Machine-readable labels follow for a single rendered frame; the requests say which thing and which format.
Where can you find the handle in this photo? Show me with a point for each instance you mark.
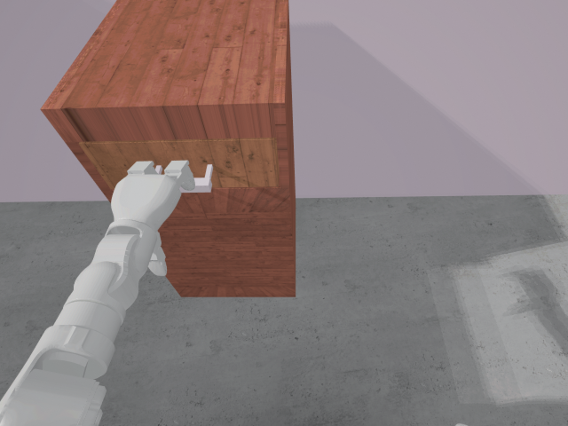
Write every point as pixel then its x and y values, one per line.
pixel 202 184

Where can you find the cabinet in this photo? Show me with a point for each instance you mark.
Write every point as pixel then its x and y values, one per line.
pixel 196 69

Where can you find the robot left forearm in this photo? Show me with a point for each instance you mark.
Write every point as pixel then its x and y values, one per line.
pixel 81 341

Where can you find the left robot upper arm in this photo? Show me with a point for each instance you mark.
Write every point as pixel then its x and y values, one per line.
pixel 52 399

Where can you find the drawer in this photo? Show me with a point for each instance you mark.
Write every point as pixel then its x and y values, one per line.
pixel 237 162

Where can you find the left robot hand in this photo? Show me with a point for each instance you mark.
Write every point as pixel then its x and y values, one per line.
pixel 150 198

